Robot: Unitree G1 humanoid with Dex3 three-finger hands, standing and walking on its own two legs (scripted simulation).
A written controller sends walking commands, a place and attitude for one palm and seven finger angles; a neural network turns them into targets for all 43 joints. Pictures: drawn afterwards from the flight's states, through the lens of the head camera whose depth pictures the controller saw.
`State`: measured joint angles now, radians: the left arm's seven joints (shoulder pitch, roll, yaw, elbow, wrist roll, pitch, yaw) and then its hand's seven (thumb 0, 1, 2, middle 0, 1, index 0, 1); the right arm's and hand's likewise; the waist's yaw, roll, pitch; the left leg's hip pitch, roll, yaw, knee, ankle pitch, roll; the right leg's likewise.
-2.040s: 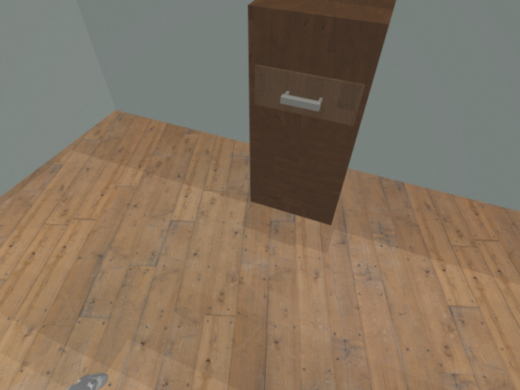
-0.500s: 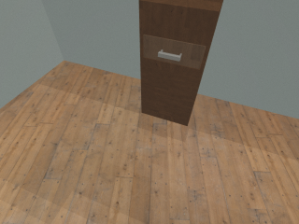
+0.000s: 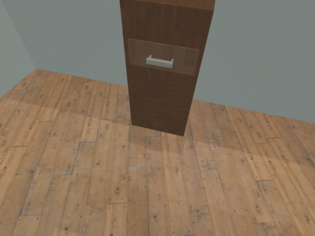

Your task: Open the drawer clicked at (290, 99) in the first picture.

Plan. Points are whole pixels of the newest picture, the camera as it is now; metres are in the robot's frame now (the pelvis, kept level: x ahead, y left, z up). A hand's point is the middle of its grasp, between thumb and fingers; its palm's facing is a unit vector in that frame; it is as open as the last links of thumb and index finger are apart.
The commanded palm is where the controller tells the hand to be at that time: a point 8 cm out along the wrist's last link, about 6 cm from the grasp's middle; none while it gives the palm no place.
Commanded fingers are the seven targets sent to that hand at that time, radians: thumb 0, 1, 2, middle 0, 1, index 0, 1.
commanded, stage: turn to face it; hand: left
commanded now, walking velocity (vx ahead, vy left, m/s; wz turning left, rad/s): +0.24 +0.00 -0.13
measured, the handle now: (160, 60) +0.98 +0.00 -0.09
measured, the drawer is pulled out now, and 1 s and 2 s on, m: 0.00 0.00 0.00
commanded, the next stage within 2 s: take the last steps up to it in 0.60 s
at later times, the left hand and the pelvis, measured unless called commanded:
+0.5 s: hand (109, 230) +0.18 +0.14 -0.17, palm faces -0.02 -0.98 -0.18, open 7.3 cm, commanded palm none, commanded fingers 0.00 0.90 0.90 -0.20 -0.30 -0.20 -0.30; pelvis +0.11 -0.03 +0.01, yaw -5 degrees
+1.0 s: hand (117, 209) +0.23 +0.13 -0.16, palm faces -0.21 -0.96 -0.20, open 7.4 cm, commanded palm none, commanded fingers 0.00 0.90 0.90 -0.20 -0.30 -0.20 -0.30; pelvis +0.16 -0.05 +0.00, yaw -13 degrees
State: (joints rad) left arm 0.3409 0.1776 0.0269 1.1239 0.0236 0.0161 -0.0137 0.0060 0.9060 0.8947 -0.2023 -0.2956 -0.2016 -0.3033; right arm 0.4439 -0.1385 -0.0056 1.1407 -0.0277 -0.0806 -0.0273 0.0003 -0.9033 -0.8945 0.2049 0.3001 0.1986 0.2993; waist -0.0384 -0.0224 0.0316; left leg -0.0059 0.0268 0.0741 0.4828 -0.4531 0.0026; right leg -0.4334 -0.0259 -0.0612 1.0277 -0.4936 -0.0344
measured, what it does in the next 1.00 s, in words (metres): walks ahead: right foot, then left foot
